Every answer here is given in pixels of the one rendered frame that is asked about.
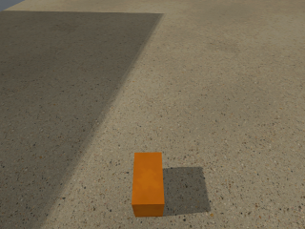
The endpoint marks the carton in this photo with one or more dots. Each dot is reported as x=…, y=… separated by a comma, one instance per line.
x=147, y=185

